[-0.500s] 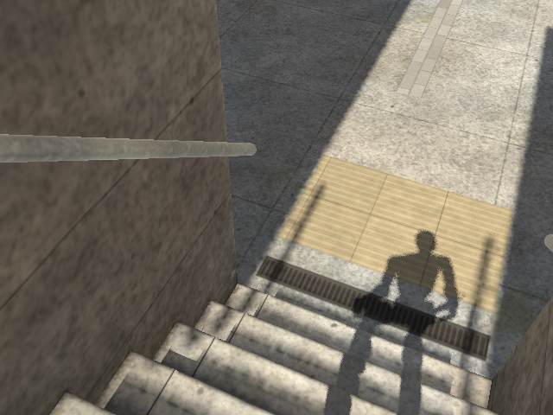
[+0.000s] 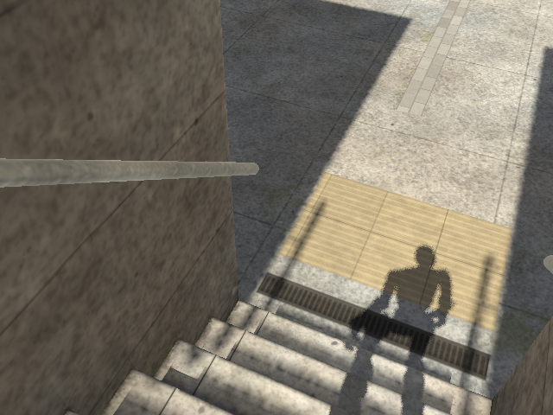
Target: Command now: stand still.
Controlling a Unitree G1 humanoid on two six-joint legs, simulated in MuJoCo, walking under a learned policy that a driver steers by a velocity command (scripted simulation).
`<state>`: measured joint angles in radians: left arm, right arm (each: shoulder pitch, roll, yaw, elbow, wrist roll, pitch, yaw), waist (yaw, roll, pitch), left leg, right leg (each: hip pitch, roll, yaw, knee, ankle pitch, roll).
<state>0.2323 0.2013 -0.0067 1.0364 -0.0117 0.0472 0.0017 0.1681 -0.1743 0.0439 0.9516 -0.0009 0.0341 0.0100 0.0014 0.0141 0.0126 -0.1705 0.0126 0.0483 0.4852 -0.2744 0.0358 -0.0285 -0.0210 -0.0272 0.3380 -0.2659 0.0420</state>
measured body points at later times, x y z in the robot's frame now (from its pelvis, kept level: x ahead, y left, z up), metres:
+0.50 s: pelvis -0.01 +0.01 +0.00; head -0.02 +0.02 +0.45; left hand -0.09 +0.23 -0.17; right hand +0.02 -0.22 -0.15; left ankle +0.00 +0.09 -0.74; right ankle -0.05 -0.15 -0.74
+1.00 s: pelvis +0.03 -0.02 -0.04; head +0.01 -0.02 +0.41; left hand -0.11 +0.20 -0.18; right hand +0.09 -0.25 -0.19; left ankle +0.07 +0.09 -0.70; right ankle -0.06 -0.09 -0.74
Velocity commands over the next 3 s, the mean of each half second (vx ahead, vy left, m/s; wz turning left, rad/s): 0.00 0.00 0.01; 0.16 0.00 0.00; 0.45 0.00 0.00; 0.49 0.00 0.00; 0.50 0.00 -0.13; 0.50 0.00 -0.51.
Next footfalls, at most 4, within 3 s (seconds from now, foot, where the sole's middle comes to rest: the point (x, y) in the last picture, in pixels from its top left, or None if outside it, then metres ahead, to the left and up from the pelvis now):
1.32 left None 0.29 0.10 -0.97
1.70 right None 0.48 -0.10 -1.17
2.26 left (268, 407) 0.83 0.04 -1.36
2.74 right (328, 392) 0.97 -0.20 -1.56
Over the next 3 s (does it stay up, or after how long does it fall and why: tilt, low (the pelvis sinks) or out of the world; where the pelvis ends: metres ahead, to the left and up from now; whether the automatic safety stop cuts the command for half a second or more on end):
stays up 1.07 -0.12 -0.87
